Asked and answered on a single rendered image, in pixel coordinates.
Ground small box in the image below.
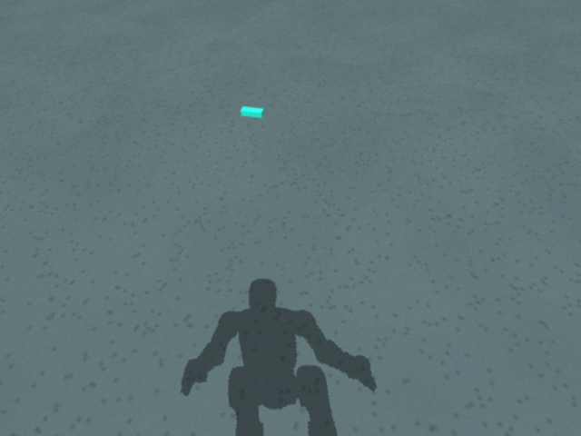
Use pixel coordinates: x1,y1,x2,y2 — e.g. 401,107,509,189
241,106,264,118

